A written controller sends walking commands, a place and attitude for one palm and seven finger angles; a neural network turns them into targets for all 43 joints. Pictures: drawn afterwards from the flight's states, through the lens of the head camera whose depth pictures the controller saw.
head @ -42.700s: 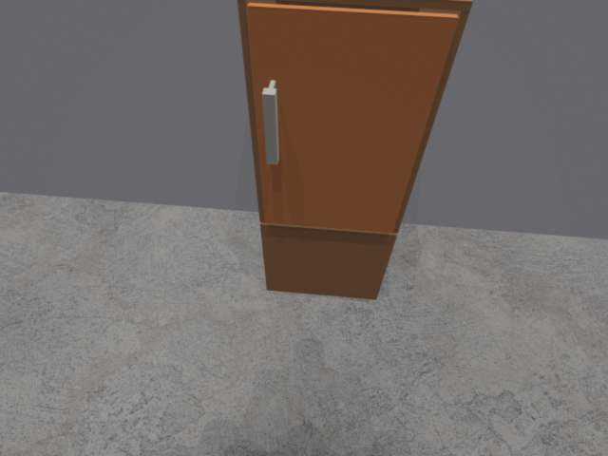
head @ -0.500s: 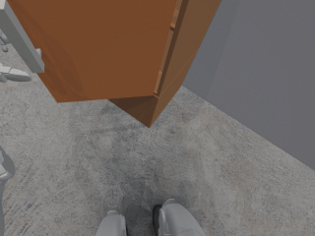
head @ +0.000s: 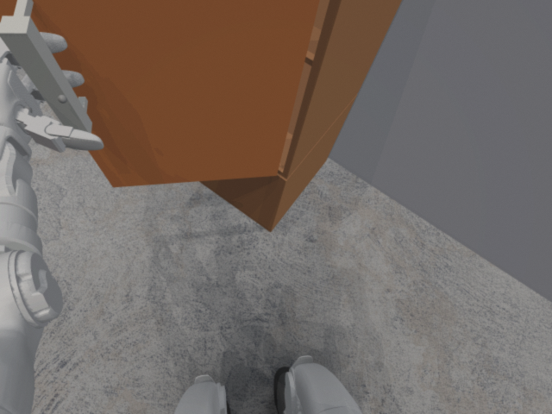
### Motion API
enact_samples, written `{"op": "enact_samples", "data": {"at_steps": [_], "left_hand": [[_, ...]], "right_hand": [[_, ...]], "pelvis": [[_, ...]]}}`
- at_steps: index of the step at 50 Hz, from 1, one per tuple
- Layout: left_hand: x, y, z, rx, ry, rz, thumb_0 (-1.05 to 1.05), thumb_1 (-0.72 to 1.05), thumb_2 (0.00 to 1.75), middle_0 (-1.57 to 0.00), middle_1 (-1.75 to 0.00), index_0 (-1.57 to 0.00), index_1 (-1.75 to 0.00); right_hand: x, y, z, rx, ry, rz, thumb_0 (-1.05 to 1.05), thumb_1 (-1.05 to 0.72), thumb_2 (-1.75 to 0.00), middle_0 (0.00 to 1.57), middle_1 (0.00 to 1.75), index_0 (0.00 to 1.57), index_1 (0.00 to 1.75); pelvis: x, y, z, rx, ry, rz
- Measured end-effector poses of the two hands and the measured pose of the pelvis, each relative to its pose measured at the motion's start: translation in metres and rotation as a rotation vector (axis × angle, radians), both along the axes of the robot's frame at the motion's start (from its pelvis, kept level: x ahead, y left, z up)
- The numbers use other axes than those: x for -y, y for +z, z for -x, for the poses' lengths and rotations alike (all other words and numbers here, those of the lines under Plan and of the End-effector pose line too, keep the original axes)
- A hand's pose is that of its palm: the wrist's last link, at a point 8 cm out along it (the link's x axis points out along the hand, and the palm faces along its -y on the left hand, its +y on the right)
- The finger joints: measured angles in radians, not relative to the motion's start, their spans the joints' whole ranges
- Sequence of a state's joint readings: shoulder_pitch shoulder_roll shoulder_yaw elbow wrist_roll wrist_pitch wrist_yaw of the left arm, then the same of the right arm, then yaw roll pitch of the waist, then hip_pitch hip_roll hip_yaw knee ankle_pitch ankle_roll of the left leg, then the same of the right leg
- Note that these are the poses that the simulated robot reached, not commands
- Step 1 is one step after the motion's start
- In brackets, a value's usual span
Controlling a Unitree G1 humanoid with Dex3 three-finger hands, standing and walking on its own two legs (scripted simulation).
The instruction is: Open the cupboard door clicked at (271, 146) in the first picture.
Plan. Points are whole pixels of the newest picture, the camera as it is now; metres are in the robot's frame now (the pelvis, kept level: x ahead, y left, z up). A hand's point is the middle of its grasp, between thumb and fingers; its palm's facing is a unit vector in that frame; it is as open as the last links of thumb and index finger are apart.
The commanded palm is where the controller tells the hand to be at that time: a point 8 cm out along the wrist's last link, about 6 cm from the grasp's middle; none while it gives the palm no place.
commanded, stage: slide the fingers in behind the handle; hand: left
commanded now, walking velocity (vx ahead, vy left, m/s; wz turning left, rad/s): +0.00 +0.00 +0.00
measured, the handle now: (56, 74) +0.57 +0.25 +0.08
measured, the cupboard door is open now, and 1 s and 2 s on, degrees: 44 44 61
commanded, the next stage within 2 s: close the thumb around the handle in 0.54 s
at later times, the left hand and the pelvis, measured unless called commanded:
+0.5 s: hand (71, 98) +0.52 +0.23 +0.08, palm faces +0.06 -1.00 -0.02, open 14.0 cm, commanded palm +0.50 +0.26 +0.08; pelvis +0.00 -0.01 +0.00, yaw +0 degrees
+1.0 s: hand (59, 104) +0.51 +0.24 +0.08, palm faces +0.05 -1.00 -0.01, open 10.3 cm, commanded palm +0.49 +0.27 +0.08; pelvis +0.00 +0.00 +0.00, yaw +0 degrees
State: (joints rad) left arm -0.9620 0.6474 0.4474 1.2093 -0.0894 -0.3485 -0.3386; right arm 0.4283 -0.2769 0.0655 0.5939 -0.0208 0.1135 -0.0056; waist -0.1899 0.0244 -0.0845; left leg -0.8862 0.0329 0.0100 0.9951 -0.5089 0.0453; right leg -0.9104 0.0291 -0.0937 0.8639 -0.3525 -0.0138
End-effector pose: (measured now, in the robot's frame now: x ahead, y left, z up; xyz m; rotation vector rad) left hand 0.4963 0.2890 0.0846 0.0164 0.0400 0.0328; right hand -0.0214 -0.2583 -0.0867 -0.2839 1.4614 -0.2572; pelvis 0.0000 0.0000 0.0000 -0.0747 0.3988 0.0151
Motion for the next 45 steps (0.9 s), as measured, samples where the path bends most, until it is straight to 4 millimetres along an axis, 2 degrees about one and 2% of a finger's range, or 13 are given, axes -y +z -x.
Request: {"op": "enact_samples", "data": {"at_steps": [8, 35, 40, 45], "left_hand": [[0.0103, -0.0016, -0.0006, 0.004, 0.021, -0.004, -0.01, -0.5, 0.3, -0.3, -1.2, -0.29, -1.21], [0.0103, 0.0011, 0.002, 0.011, 0.017, -0.003, -0.01, -0.49, 0.3, -0.3, -1.21, -0.3, -1.21], [0.0079, 0.0016, 0.0051, 0.007, 0.017, 0.002, -0.01, -0.4, 0.34, -0.31, -1.22, -0.3, -1.22], [0.0025, 0.002, 0.0085, 0.009, 0.02, 0.001, -0.01, -0.2, 0.43, -0.33, -1.24, -0.32, -1.24]], "right_hand": [[0.0024, -0.0017, -0.001, 0.01, 0.0, -0.007, 0.0, -0.9, -0.9, 0.2, 0.3, 0.2, 0.3], [0.0074, 0.0001, 0.0032, 0.015, -0.007, -0.002, 0.0, -0.9, -0.9, 0.2, 0.3, 0.2, 0.3], [0.005, 0.0008, 0.0007, 0.031, -0.01, -0.004, 0.0, -0.9, -0.9, 0.2, 0.3, 0.2, 0.3], [0.003, 0.0005, -0.0014, 0.042, -0.006, -0.002, 0.0, -0.9, -0.9, 0.2, 0.3, 0.2, 0.3]], "pelvis": [[0.0031, -0.0002, 0.0001, 0.002, 0.0, -0.004], [0.0057, 0.0006, 0.0008, 0.006, -0.006, -0.007], [0.0043, 0.0016, 0.0007, 0.013, -0.01, -0.007], [0.0023, 0.0014, 0.0019, 0.017, -0.01, -0.006]]}}
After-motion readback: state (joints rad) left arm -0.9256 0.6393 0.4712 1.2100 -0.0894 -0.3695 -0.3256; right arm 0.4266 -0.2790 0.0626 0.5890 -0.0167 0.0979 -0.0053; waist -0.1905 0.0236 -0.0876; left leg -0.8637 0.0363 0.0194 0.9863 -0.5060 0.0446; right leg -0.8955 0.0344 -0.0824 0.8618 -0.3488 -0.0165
